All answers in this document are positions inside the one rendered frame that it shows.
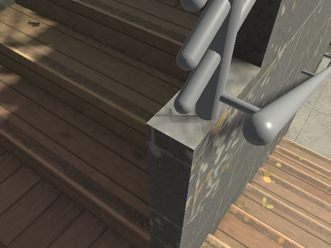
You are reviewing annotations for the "stairs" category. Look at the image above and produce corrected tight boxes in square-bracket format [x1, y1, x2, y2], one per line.
[200, 137, 331, 248]
[0, 0, 209, 248]

